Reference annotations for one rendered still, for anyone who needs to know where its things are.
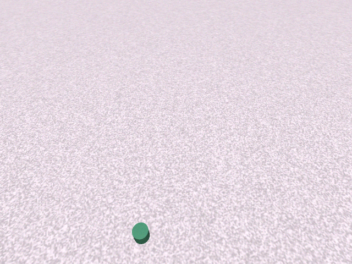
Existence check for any tin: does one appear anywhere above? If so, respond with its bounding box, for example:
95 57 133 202
132 223 150 244

